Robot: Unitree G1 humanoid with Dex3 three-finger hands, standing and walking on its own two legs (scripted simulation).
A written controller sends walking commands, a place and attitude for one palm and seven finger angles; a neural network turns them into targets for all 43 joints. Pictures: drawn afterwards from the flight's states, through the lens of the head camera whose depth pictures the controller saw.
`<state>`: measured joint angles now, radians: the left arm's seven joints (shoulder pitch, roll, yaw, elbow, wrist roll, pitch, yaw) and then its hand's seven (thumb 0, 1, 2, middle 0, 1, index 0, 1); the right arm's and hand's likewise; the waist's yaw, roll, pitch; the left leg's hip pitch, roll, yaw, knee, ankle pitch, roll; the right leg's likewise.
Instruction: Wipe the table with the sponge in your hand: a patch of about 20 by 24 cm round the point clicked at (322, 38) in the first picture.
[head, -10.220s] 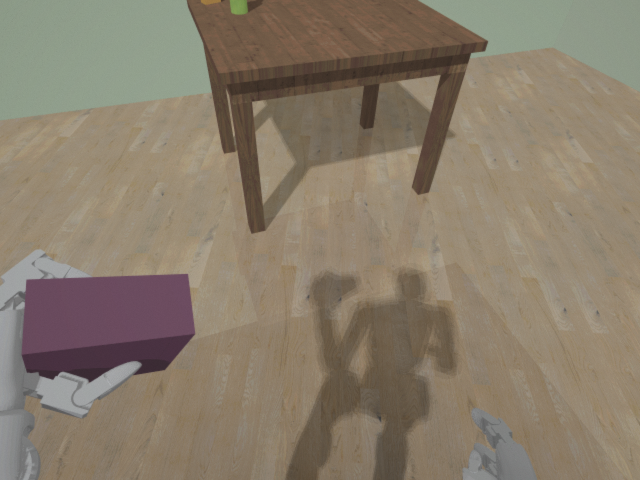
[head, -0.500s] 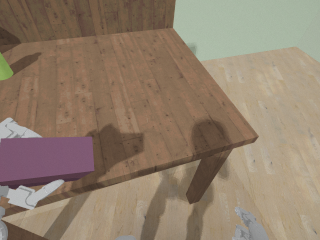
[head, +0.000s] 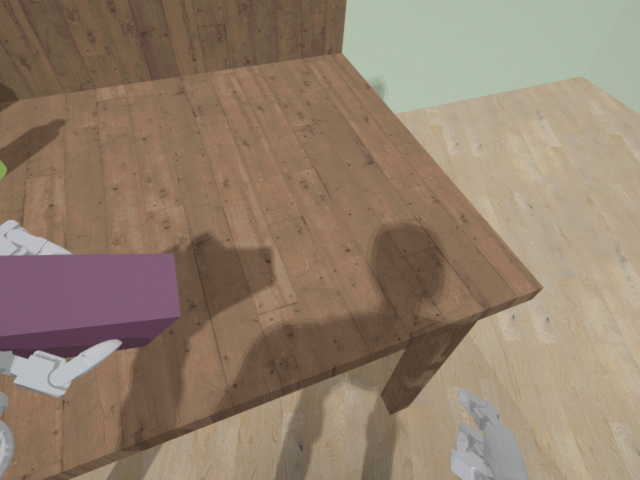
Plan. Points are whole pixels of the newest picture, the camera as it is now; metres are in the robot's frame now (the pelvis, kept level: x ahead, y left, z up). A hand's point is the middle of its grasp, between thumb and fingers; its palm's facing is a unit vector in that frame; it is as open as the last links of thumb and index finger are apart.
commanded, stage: come to a stop and stand still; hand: left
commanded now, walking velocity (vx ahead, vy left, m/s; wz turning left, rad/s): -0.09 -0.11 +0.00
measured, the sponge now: (113, 308) +0.24 +0.22 +0.14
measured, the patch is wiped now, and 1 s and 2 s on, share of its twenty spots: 0.00 0.00 0.00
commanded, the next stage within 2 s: look again from close up in 1.04 s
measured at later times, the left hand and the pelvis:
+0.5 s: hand (87, 332) +0.21 +0.23 +0.14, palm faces +0.29 -0.86 -0.42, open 10.1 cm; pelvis -0.01 -0.01 +0.01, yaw -1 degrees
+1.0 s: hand (25, 352) +0.19 +0.27 +0.15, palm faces +0.38 -0.84 -0.38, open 10.1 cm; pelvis -0.04 +0.02 +0.01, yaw +0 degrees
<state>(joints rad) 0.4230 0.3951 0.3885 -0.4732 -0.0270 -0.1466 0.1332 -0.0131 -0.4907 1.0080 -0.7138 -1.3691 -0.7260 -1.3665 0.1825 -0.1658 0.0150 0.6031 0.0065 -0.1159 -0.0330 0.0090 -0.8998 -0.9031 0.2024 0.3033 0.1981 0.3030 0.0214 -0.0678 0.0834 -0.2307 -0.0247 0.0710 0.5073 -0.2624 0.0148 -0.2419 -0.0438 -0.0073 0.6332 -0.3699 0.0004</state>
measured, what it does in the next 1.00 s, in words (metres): stands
